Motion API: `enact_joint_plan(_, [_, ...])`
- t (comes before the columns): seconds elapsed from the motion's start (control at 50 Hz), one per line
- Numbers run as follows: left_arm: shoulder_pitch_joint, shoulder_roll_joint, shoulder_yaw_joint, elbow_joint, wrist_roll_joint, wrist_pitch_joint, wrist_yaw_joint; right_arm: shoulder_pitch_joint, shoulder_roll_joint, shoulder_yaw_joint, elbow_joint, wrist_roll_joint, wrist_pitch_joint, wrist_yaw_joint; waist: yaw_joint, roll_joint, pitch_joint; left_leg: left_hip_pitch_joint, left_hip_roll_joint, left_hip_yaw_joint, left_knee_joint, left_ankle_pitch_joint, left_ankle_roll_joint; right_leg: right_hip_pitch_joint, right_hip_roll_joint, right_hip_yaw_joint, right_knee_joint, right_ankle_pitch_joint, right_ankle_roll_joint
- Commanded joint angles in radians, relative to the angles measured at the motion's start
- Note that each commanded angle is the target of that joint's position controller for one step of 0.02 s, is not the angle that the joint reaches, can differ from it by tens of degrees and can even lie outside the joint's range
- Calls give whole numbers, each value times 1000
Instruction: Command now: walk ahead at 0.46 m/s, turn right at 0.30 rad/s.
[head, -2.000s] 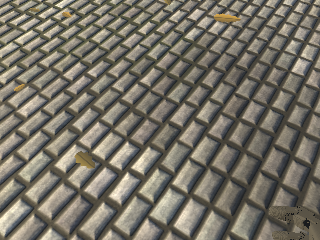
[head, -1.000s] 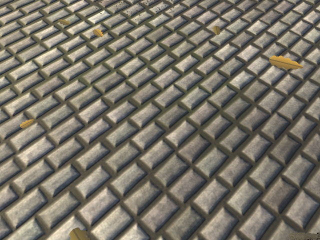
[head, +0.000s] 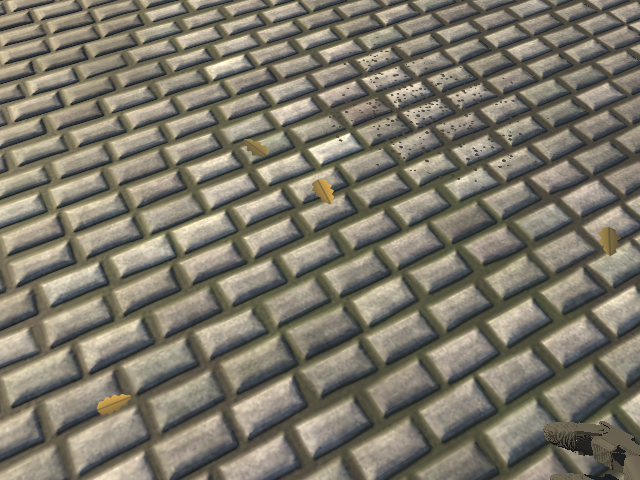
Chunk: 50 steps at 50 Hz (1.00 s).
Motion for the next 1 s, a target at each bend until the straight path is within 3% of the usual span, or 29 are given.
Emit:
enact_joint_plan(0.02, [-80, 129, 30, -113, -7, -25, 6, 247, -138, -49, 26, 0, 3, -8, -151, 124, -130, 532, 326, -419, -259, -22, 188, -518, -76, 26, 300, 82, 1])
enact_joint_plan(0.06, [-75, 94, 33, -110, 14, -4, 10, 159, -100, -38, 34, -16, -7, 1, -81, 105, -64, 355, 265, -249, -294, 342, 183, -407, -100, 25, 235, 132, 18])
enact_joint_plan(0.08, [-49, 67, 29, -106, 12, 7, 11, 141, -105, -42, 45, -17, -14, 2, -55, 130, -67, 301, 268, -203, -299, 478, 200, -352, -96, 17, 203, 128, 32])
enact_joint_plan(0.1, [-41, 50, 25, -104, 15, 16, 12, 124, -104, -43, 55, -12, -20, 2, -40, 118, -62, 272, 261, -155, -304, 574, 208, -330, -90, 9, 158, 136, 44])
enact_joint_plan(0.18, [-135, 6, 2, -131, 35, 22, -1, 103, -143, -52, 98, -3, -9, -16, -46, 101, -73, 216, 203, -9, -315, 632, 185, -225, -79, -40, -150, 364, 45])
enact_joint_plan(0.26, [-230, 46, 6, -160, 35, 21, -17, 157, -176, -56, 153, 9, 12, -23, -77, 101, -94, 274, 224, -23, -274, 557, 171, -155, -52, -45, -304, 452, 23])
enact_joint_plan(0.32, [-210, 77, 21, -152, 49, 20, -15, 143, -170, -51, 181, 30, 25, -25, -42, 83, -103, 279, 198, -31, -150, 413, 119, -36, -23, -66, -460, 517, -27])
enact_joint_plan(0.34, [-195, 119, 34, -148, 52, 21, -6, 194, -141, -42, 199, 19, 24, -25, -48, 33, -119, 256, 145, -10, -77, 325, 72, 55, -54, -30, -510, 736, -52])
enact_joint_plan(0.36, [-188, 193, 47, -164, 60, 25, 6, 271, -105, -27, 202, -17, 15, -22, -90, -92, -192, 159, 67, 38, 53, 57, 9, 224, -199, 97, -447, 1112, -113])
enact_joint_plan(0.38, [-198, 133, 27, -162, 67, 39, 11, 353, -47, -5, 227, -18, 23, -24, -104, -209, -272, 80, 20, 23, 165, -301, -45, 295, -321, 244, -464, 1090, -256])
enact_joint_plan(0.4, [-195, 60, 8, -157, 53, 45, 6, 284, -90, -11, 219, -5, 45, -29, -63, -182, -257, 43, 24, -29, 246, -485, -68, 255, -324, 291, -519, 921, -286])
enact_joint_plan(0.42, [-210, 56, 3, -144, 50, 45, -1, 237, -114, -19, 203, 10, 65, -34, -59, -163, -219, -5, 33, -50, 287, -508, -72, 221, -306, 294, -558, 747, -271])
enact_joint_plan(0.46, [-282, 93, 13, -146, 47, 40, -4, 218, -131, -31, 213, 4, 101, -53, -77, -113, -154, 1, 60, -77, 311, -442, -82, 99, -288, 272, -612, 545, -231])
enact_joint_plan(0.48, [-326, 96, 15, -149, 50, 39, 0, 225, -129, -33, 222, 3, 112, -58, -96, -121, -139, 48, 68, -81, 283, -398, -85, 30, -270, 245, -630, 490, -211])
enact_joint_plan(0.52, [-380, 80, 14, -144, 53, 44, 6, 253, -94, -26, 251, 2, 115, -62, -119, -124, -129, 159, 53, -52, 174, -279, -81, -65, -214, 163, -644, 426, -180])
enact_joint_plan(0.58, [-374, 47, 6, -111, 36, 49, 11, 270, -67, -21, 287, -13, 110, -54, -133, -100, -130, 309, 24, -13, -56, -28, -54, -116, -145, 84, -625, 209, -119])
enact_joint_plan(0.6, [-343, 32, 2, -92, 36, 48, 9, 247, -89, -22, 278, -26, 111, -51, -116, -67, -101, 317, 60, -49, -101, 5, -33, -137, -118, 70, -620, 101, -73])
enact_joint_plan(0.62, [-326, 34, 3, -83, 45, 48, 6, 221, -131, -27, 264, -21, 111, -55, -85, -13, -54, 263, 103, -86, -137, -72, -6, -139, -81, 45, -599, 40, -37])
enact_joint_plan(0.64, [-323, 26, 4, -83, 46, 50, 9, 192, -156, -37, 280, -9, 110, -55, -57, 101, -7, 115, 89, -91, -163, -276, 21, -62, -31, -17, -575, 102, -9])
enact_joint_plan(0.68, [-336, 39, 9, -65, 46, 48, 18, 153, -97, -21, 283, -15, 89, -55, -60, 105, 5, 50, 82, -91, -212, -292, 0, 34, -31, -25, -512, 232, -8])
enact_joint_plan(0.76, [-309, 33, 12, -16, 41, 49, 23, 186, -96, -18, 317, -5, 63, -53, -74, 59, -29, 142, 64, -69, -171, -105, -17, 47, -36, -27, -491, 395, -25])
enact_joint_plan(1.0, [-288, 45, 17, 101, 31, 63, 34, 207, -81, -6, 381, 0, 77, -55, -82, 13, -34, 205, 43, -43, -160, 31, -8, 83, -36, -36, -482, 509, -13])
